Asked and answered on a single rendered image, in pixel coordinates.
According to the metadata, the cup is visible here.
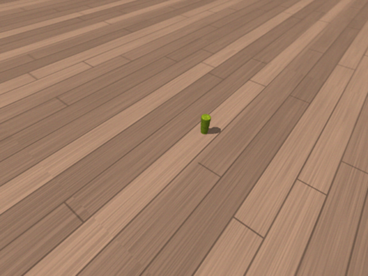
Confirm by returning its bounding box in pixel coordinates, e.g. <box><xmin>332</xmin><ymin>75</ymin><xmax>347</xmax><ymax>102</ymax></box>
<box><xmin>201</xmin><ymin>114</ymin><xmax>211</xmax><ymax>134</ymax></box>

